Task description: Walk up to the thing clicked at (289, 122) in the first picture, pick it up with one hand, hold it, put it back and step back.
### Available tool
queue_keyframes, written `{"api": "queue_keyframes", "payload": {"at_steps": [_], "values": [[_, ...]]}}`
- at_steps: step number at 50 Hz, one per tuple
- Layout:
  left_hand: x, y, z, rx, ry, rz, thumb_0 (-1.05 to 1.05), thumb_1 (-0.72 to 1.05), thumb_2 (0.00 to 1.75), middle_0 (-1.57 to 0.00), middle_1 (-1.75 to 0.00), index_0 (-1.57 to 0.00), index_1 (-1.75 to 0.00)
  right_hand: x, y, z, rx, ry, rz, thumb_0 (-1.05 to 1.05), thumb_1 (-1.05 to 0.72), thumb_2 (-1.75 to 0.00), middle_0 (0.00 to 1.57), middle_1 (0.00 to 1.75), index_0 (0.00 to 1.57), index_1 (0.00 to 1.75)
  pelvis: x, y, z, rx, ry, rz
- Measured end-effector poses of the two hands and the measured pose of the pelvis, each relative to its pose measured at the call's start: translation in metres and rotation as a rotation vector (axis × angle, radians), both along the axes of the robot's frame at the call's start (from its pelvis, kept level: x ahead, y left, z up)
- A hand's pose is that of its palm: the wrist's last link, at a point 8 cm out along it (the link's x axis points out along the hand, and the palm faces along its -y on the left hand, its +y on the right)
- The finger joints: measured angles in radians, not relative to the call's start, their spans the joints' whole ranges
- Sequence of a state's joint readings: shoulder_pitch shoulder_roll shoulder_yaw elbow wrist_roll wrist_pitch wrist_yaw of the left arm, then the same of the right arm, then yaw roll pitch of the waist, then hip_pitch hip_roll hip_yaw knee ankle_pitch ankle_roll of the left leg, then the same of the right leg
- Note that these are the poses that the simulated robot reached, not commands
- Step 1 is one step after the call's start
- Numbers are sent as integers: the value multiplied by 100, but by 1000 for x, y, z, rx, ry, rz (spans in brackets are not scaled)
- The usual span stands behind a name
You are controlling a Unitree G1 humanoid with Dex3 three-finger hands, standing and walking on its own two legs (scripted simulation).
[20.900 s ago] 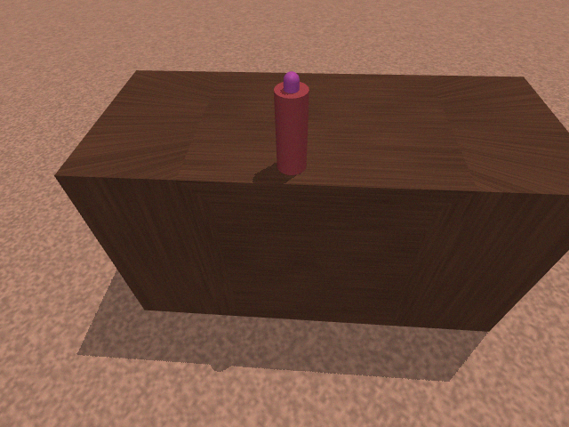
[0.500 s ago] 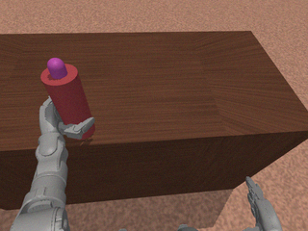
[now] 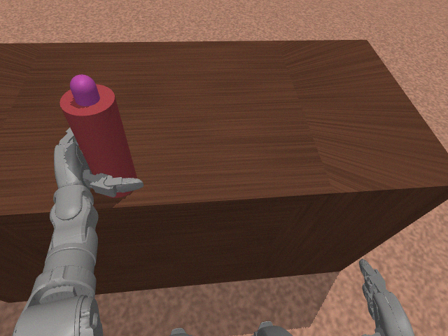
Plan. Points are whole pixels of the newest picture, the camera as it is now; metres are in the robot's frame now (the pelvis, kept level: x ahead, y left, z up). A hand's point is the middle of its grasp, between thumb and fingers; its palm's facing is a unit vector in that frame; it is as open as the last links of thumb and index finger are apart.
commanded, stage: open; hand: left
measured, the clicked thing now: (103, 140) +0.45 +0.19 +0.11
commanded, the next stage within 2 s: withdraw in 0.08 s
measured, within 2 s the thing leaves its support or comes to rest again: neither
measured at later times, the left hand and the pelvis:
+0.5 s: hand (71, 131) +0.46 +0.23 +0.12, palm faces +0.25 -0.97 -0.02, open 17.5 cm; pelvis +0.01 +0.00 +0.01, yaw +0 degrees
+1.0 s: hand out of the picture +0.39 +0.35 +0.14, palm faces +0.41 -0.87 -0.27, open 17.5 cm; pelvis +0.01 +0.00 +0.03, yaw +1 degrees
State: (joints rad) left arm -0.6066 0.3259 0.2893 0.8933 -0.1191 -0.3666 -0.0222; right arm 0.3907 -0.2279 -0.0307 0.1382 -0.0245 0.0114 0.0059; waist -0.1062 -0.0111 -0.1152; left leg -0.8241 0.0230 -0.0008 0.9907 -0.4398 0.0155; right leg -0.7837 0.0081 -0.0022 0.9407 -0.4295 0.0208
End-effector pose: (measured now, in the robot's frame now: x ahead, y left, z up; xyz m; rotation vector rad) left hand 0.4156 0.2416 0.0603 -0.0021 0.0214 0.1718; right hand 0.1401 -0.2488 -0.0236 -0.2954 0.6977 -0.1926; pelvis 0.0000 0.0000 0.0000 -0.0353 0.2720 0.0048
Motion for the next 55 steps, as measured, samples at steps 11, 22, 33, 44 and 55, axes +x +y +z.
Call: {"api": "queue_keyframes", "payload": {"at_steps": [11, 22, 33, 44, 55], "values": [[0, 1, -1, -3, 9, 4, -2, -61, 18, -39, -29, -38, -29, 4, 0, 1, 9, -4, 2, -1, 50, -6, 6, 5, 5, 5, 4, -1, 0, 2, 3, -2], [3, 25, 32, 17, -53, 72, -2, -61, 10, -13, -11, -12, -11, 7, -19, 15, -36, -22, -38, -1, 52, -6, 6, 5, 5, 5, 6, -3, 5, 5, -20, -4], [1, 73, 119, 57, -68, 46, -2, -61, 5, -6, -6, -7, -5, 6, -18, 6, 39, 1, -96, -1, 52, -6, 5, 5, 5, 5, 19, -1, 21, 6, -78, -7], [-39, 114, 100, 186, 148, 147, -2, -56, 3, -6, -5, -7, -4, 10, -13, 0, 72, 31, -71, -1, 57, -5, 5, 5, 5, 5, 12, 0, 30, 21, -117, -2], [-93, 146, 101, 299, 153, 315, -2, -56, 3, -6, -3, -5, -3, 10, 0, 0, 78, 50, -13, -1, 55, -6, 5, 5, 5, 5, 14, 0, 36, 11, -147, 11]]}}
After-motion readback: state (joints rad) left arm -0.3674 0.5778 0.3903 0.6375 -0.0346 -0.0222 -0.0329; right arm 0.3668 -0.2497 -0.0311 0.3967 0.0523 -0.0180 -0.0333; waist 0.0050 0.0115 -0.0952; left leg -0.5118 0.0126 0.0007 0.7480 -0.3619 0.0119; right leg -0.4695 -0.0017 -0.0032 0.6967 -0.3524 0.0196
